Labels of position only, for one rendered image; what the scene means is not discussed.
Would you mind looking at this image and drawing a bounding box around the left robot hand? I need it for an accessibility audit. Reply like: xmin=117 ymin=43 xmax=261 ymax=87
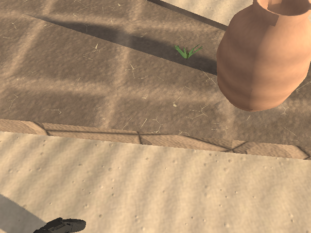
xmin=33 ymin=217 xmax=86 ymax=233

